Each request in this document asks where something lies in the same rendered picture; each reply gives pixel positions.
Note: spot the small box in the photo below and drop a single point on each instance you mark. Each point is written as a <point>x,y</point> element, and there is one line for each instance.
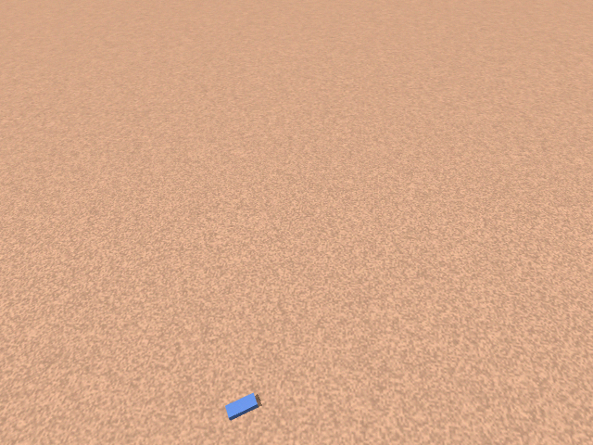
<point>241,406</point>

